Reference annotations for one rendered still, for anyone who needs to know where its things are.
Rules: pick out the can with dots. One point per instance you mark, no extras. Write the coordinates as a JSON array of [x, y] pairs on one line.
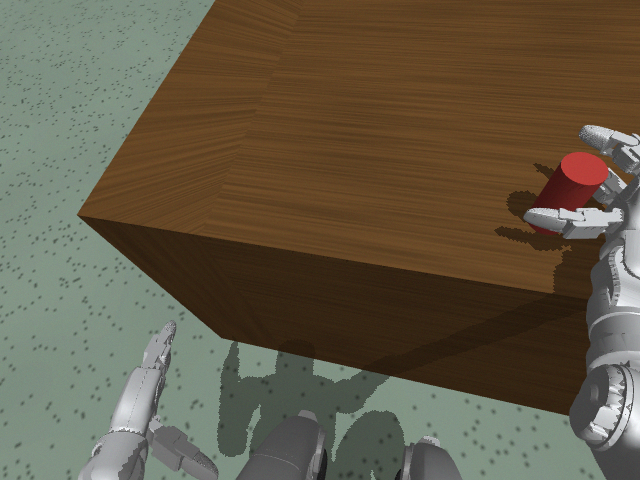
[[575, 180]]

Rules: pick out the left robot hand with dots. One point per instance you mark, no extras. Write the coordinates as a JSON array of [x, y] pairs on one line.
[[137, 405]]

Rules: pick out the right robot arm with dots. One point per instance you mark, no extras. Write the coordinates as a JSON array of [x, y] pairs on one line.
[[606, 412]]

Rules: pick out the left robot arm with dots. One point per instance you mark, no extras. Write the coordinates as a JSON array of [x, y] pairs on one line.
[[118, 455]]

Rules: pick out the right robot hand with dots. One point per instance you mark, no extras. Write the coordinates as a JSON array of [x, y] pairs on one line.
[[622, 201]]

